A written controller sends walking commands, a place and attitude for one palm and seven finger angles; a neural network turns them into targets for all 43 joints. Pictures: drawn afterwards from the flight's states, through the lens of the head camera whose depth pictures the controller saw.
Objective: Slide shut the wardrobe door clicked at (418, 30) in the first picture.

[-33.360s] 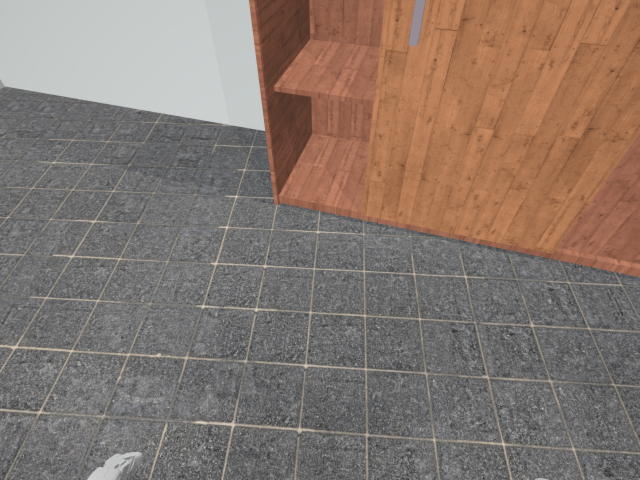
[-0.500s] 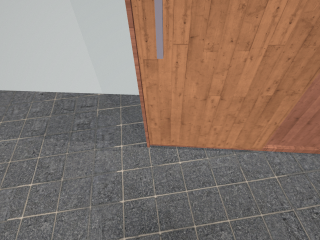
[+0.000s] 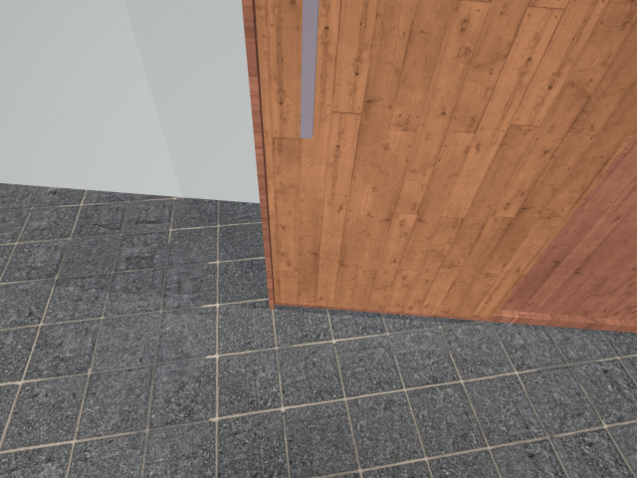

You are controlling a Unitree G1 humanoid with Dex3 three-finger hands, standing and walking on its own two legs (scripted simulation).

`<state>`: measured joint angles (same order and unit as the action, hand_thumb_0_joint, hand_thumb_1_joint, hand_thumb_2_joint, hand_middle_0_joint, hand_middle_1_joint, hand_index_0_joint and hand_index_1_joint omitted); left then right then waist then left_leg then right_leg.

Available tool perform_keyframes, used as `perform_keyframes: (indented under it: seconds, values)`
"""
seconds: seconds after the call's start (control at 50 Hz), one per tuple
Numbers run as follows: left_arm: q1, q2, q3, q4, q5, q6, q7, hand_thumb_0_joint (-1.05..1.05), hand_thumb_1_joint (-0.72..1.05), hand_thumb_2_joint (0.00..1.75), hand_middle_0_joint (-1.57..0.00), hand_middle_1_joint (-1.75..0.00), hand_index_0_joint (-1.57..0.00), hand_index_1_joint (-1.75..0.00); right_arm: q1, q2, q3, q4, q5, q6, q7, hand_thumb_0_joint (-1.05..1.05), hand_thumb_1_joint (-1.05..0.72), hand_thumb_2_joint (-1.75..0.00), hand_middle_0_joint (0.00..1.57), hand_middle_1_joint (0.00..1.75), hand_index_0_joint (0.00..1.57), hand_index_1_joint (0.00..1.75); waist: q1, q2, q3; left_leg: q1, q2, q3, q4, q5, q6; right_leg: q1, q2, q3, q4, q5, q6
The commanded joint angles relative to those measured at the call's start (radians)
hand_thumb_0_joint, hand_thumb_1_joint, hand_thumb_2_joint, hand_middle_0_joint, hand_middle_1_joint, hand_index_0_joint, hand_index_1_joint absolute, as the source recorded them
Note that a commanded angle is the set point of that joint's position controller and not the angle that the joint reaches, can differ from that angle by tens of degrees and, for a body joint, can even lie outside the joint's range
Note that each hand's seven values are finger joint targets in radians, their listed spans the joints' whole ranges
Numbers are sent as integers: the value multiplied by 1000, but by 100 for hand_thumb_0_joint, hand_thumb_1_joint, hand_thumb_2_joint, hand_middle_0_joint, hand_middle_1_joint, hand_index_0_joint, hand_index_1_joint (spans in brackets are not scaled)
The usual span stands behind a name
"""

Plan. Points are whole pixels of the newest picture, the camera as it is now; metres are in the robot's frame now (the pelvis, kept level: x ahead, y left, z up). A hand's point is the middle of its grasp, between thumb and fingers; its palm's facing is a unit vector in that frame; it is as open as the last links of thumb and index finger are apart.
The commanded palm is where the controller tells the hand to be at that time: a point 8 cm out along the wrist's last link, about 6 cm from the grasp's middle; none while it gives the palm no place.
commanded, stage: let the arm hang, fingers relaxed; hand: right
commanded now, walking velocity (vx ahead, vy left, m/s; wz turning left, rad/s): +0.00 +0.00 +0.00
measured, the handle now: (310, 46) +0.76 +0.07 +0.19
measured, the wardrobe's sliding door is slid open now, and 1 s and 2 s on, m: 0.00 0.00 0.00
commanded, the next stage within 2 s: look to check the result in 0.26 s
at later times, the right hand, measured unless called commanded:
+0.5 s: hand out of the picture +0.11 -0.23 -0.16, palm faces -0.05 +0.95 -0.30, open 7.4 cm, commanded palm none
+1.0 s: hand out of the picture +0.14 -0.23 -0.15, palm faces -0.04 +0.94 -0.34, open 7.4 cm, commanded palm none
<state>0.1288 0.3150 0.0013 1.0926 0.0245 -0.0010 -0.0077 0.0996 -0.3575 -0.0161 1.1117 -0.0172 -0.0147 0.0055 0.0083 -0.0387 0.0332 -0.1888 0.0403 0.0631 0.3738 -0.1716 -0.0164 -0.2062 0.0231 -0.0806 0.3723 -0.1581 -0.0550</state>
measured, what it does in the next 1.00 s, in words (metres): shifts its weight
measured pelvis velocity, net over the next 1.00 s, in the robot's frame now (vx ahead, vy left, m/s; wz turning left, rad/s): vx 0.05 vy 0.02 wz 0.00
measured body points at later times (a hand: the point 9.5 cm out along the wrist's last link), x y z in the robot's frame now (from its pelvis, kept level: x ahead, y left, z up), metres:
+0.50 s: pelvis +0.04 +0.01 +0.00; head +0.07 +0.00 +0.45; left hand +0.12 +0.31 -0.13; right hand +0.12 -0.28 -0.14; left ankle +0.02 +0.13 -0.74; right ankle +0.03 -0.08 -0.74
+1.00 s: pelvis +0.05 +0.02 +0.01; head +0.06 +0.02 +0.45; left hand +0.13 +0.31 -0.13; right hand +0.14 -0.28 -0.13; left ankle +0.02 +0.13 -0.74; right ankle +0.03 -0.08 -0.74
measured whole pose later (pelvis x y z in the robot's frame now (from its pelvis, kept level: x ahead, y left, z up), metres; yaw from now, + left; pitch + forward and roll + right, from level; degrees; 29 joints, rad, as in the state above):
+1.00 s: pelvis +0.05 +0.02 +0.01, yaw +0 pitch -1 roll +0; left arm 0.08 0.34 -0.01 1.12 0.02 -0.01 0.00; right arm 0.07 -0.34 0.00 1.13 -0.01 -0.03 0.00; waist 0.01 0.00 0.04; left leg -0.07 0.02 0.07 0.28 -0.20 0.00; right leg -0.08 0.01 -0.07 0.27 -0.18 -0.02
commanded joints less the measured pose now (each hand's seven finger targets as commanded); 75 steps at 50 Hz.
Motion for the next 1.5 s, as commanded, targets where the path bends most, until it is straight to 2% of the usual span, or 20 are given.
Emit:
perform_keyframes:
  seconds: [0.0, 0.02, 0.04, 0.06, 0.1, 0.2, 0.32, 0.38, 0.48, 0.56, 0.74, 0.82, 0.88, 1.0, 1.02, 1.12, 1.18, 1.36, 1.44, 1.48]
  values:
    - [-32, 209, 38, -41, -6, -24, 10, 0, 90, 90, -20, -30, -20, -30, -32, -166, -23, -46, 1, -22, -11, 0, -90, -90, 20, 30, 20, 30, -5, 57, -75, 39, 95, -101, -74, 31, 36, 49, -162, 164, -108, 69, 4]
    - [-34, 211, 38, -41, -7, -25, 9, 0, 90, 90, -20, -30, -20, -30, -30, -169, -24, -47, 0, -25, -12, 0, -90, -90, 20, 30, 20, 30, -5, 67, -91, 50, 96, -101, -74, 59, 35, 63, -161, 161, -99, 104, 4]
    - [-47, 208, 36, -38, -7, -25, 9, 0, 90, 90, -20, -30, -20, -30, -44, -169, -22, -46, 1, -24, -12, 0, -90, -90, 20, 30, 20, 30, -4, 56, -69, 43, 100, -98, -77, 60, 34, 61, -161, 160, -106, 109, 8]
    - [-50, 209, 34, -35, -6, -26, 10, 0, 90, 90, -20, -30, -20, -30, -43, -169, -21, -47, 2, -24, -12, 0, -90, -90, 20, 30, 20, 30, -4, 58, -76, 46, 101, -97, -79, 63, 33, 71, -162, 160, -110, 117, 8]
    - [-64, 214, 32, -32, -7, -26, 10, 0, 90, 90, -20, -30, -20, -30, -51, -169, -22, -47, 2, -23, -11, 0, -90, -90, 20, 30, 20, 30, -4, 37, -66, 49, 100, -96, -87, 43, 33, 70, -162, 159, -121, 99, 12]
    - [-80, 215, 31, -30, -7, -30, 12, 0, 90, 90, -20, -30, -20, -30, -53, -170, -24, -49, 2, -25, -11, 0, -90, -90, 20, 30, 20, 30, -2, 8, -89, 75, 104, -96, -95, 85, 34, 97, -161, 150, -118, 146, 16]
    - [-85, 221, 29, -33, -10, -31, 16, 0, 90, 90, -20, -30, -20, -30, -45, -170, -27, -47, 2, -29, -12, 0, -90, -90, 20, 30, 20, 30, -2, 24, -108, 97, 108, -96, -105, 141, 39, 124, -162, 145, -106, 190, 17]
    - [-84, 222, 29, -31, -8, -31, 19, 0, 90, 90, -20, -30, -20, -30, -43, -168, -25, -43, 5, -29, -13, 0, -90, -90, 20, 30, 20, 30, 1, 11, -126, 111, 112, -97, -100, 182, 41, 145, -164, 140, -101, 225, 19]
    - [-79, 225, 30, -29, -10, -29, 22, 0, 90, 90, -20, -30, -20, -30, -44, -172, -26, -37, 5, -28, -15, 0, -90, -90, 20, 30, 20, 30, 2, 12, -119, 123, 112, -93, -100, 211, 42, 150, -167, 135, -100, 252, 22]
    - [-75, 226, 31, -29, -11, -29, 24, 0, 90, 90, -20, -30, -20, -30, -36, -174, -26, -36, 6, -29, -17, 0, -90, -90, 20, 30, 20, 30, 2, 32, -137, 134, 115, -90, -95, 258, 43, 176, -170, 132, -91, 297, 21]
    - [-78, 229, 31, -25, -11, -27, 22, 0, 90, 90, -20, -30, -20, -30, -45, -180, -25, -35, 5, -27, -19, 0, -90, -90, 20, 30, 20, 30, -1, 50, -95, 126, 114, -93, -105, 245, 43, 164, -171, 127, -108, 270, 23]
    - [-76, 230, 32, -26, -12, -27, 21, 0, 90, 90, -20, -30, -20, -30, -44, -182, -26, -40, 4, -30, -19, 0, -90, -90, 20, 30, 20, 30, -2, 62, -105, 133, 112, -94, -108, 249, 42, 170, -171, 126, -110, 266, 23]
    - [-78, 228, 31, -26, -10, -28, 21, 0, 90, 90, -20, -30, -20, -30, -50, -183, -25, -39, 5, -30, -19, 0, -90, -90, 20, 30, 20, 30, 0, 38, -100, 135, 115, -98, -112, 244, 44, 168, -170, 124, -116, 258, 25]
    - [-81, 229, 31, -26, -10, -29, 22, 0, 90, 90, -20, -30, -20, -30, -52, -183, -26, -41, 5, -29, -17, 0, -90, -90, 20, 30, 20, 30, -2, 30, -91, 136, 114, -104, -119, 234, 45, 166, -170, 123, -122, 244, 28]
    - [-78, 228, 30, -27, -12, -29, 21, 0, 90, 90, -20, -30, -20, -30, -47, -186, -27, -44, 4, -31, -18, 0, -90, -90, 20, 30, 20, 30, -3, 47, -94, 136, 113, -102, -120, 239, 44, 168, -170, 125, -119, 244, 26]
    - [-74, 229, 29, -25, -12, -28, 22, 0, 90, 90, -20, -30, -20, -30, -47, -184, -28, -43, 4, -31, -18, 0, -90, -90, 20, 30, 20, 30, -2, 41, -100, 143, 111, -108, -126, 233, 47, 169, -171, 123, -123, 229, 28]
    - [-78, 229, 29, -24, -10, -28, 23, 0, 90, 90, -20, -30, -20, -30, -51, -182, -26, -40, 6, -29, -16, 0, -90, -90, 20, 30, 20, 30, -1, 22, -81, 133, 113, -110, -132, 207, 47, 160, -172, 122, -130, 206, 30]
    - [-67, 229, 30, -20, -11, -25, 23, 0, 90, 90, -20, -30, -20, -30, -48, -184, -26, -34, 7, -32, -18, 0, -90, -90, 20, 30, 20, 30, 2, 46, -97, 141, 115, -111, -136, 236, 48, 172, -174, 119, -124, 199, 31]
    - [-73, 229, 32, -21, -11, -23, 22, 0, 90, 90, -20, -30, -20, -30, -48, -184, -24, -31, 7, -30, -17, 0, -90, -90, 20, 30, 20, 30, 1, 38, -64, 118, 112, -117, -147, 196, 49, 160, -172, 121, -129, 167, 32]
    - [-71, 228, 31, -17, -10, -24, 22, 0, 90, 90, -20, -30, -20, -30, -48, -183, -24, -30, 7, -30, -17, 0, -90, -90, 20, 30, 20, 30, 1, 40, -74, 125, 113, -118, -147, 194, 49, 160, -172, 125, -132, 167, 30]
